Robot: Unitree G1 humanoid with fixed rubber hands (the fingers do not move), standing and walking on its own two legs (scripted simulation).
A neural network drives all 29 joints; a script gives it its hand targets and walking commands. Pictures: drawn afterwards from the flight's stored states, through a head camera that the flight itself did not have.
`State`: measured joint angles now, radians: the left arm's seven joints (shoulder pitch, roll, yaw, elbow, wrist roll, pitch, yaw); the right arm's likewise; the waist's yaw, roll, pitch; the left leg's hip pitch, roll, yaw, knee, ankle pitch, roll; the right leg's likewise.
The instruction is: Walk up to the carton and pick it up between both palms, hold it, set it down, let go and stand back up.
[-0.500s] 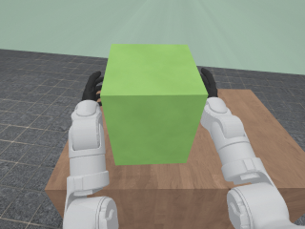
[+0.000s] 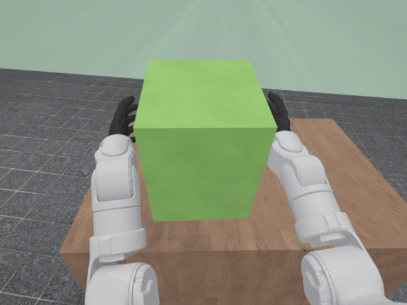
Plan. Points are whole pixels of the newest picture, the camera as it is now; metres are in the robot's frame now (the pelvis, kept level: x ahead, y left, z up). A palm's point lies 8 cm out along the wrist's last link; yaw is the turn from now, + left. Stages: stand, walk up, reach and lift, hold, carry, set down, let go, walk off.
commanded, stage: hold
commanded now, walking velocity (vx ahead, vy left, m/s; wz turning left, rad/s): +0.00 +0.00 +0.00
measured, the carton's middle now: (200, 142) +0.39 +0.00 +0.19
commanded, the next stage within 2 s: none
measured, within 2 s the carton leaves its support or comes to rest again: neither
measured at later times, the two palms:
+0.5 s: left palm (120, 138) +0.35 +0.15 +0.23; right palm (276, 133) +0.36 -0.14 +0.22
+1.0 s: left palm (120, 139) +0.35 +0.15 +0.22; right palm (275, 133) +0.36 -0.14 +0.22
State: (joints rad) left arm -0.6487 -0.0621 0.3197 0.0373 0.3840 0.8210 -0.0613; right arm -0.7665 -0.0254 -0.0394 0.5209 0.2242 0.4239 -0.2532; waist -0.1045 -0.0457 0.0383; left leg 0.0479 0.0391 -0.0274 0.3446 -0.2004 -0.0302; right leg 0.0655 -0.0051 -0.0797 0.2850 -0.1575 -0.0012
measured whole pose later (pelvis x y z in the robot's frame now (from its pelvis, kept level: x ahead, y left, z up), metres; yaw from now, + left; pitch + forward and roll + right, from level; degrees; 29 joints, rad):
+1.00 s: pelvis +0.00 +0.00 +0.00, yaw +0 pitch -11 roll -1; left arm -0.64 -0.06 0.31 0.03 0.37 0.81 -0.06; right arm -0.76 -0.03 -0.03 0.51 0.24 0.41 -0.26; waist -0.10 -0.05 0.04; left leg 0.04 0.04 -0.03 0.35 -0.20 -0.03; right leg 0.06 -0.01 -0.08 0.28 -0.16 0.00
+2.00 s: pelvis +0.00 +0.00 +0.00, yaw +0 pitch -11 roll -1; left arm -0.68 -0.05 0.33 0.09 0.38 0.81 -0.06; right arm -0.80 -0.03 -0.04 0.58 0.22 0.41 -0.25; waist -0.10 -0.06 0.04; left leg 0.04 0.04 -0.03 0.34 -0.19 -0.03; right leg 0.06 -0.01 -0.08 0.28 -0.16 0.00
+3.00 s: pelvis +0.00 +0.00 +0.00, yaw +0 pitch -12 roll -1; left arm -0.72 -0.08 0.39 0.20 0.44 0.58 -0.09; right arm -0.78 0.05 -0.19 0.65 0.02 0.18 -0.18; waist -0.09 -0.05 0.06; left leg 0.08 0.04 -0.03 0.29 -0.17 -0.03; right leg 0.08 -0.01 -0.08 0.26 -0.14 0.00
